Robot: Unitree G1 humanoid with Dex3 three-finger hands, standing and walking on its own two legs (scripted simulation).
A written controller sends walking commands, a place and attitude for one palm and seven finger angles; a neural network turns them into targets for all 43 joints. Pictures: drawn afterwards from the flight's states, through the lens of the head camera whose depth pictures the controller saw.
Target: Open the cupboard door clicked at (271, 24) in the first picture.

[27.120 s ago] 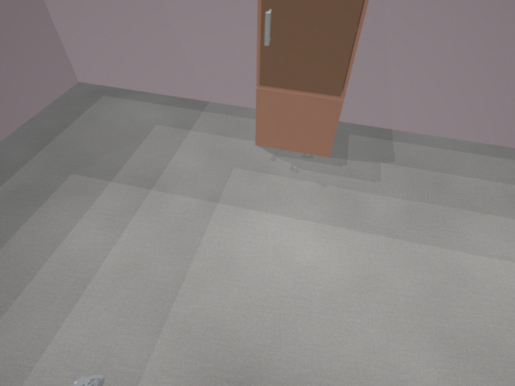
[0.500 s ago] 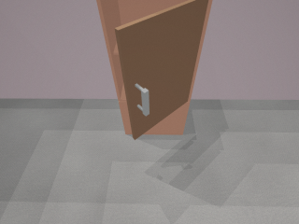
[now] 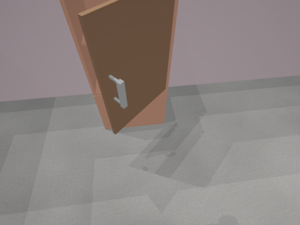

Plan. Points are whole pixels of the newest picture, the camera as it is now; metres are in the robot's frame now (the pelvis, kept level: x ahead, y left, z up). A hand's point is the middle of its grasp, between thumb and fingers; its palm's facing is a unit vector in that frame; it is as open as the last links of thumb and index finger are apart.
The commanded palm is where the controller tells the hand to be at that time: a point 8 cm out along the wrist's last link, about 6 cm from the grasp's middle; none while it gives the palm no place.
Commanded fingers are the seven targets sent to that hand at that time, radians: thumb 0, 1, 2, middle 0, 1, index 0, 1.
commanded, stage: walk to a spot facing it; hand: left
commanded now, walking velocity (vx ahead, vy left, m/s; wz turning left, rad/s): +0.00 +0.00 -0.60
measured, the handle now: (118, 92) +0.57 +0.16 -0.04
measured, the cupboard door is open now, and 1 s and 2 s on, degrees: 43 43 43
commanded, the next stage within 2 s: none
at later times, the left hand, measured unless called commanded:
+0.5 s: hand out of the picture +0.10 +0.16 -0.16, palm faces -0.20 -0.95 -0.25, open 7.4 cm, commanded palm none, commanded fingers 0.00 0.90 0.90 -0.20 -0.30 -0.20 -0.30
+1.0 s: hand (131, 208) +0.19 +0.07 -0.16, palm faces -0.53 -0.80 -0.28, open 7.3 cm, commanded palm none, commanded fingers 0.00 0.90 0.90 -0.20 -0.30 -0.20 -0.30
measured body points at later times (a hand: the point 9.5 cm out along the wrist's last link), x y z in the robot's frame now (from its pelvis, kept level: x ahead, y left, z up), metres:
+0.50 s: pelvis +0.00 -0.02 +0.01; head +0.05 -0.04 +0.45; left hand +0.11 +0.21 -0.14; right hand +0.06 -0.30 -0.13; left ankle +0.02 +0.12 -0.70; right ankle -0.01 -0.11 -0.73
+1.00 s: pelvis -0.01 -0.05 +0.00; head +0.04 -0.09 +0.44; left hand +0.22 +0.12 -0.14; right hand -0.11 -0.32 -0.15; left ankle +0.05 +0.08 -0.68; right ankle -0.04 -0.15 -0.73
